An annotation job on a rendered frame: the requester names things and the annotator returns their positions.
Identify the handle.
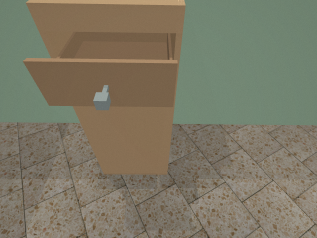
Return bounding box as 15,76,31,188
93,85,111,111

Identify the drawer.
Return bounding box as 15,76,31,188
23,32,178,107

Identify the cabinet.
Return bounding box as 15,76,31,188
26,0,186,175

